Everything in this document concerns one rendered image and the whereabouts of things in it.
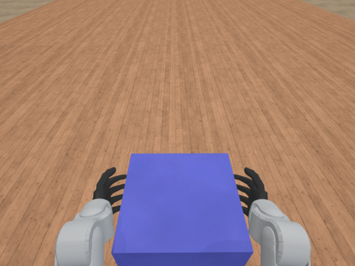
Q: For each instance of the left robot forearm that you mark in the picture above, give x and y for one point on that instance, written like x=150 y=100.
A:
x=80 y=242

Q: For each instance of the right robot forearm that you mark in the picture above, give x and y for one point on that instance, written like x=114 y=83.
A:
x=283 y=243

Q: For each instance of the carton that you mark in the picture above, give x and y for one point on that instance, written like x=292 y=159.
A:
x=181 y=210

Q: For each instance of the robot left hand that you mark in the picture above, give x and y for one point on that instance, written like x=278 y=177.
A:
x=103 y=190

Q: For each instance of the robot right hand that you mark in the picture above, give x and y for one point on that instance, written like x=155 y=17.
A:
x=256 y=191

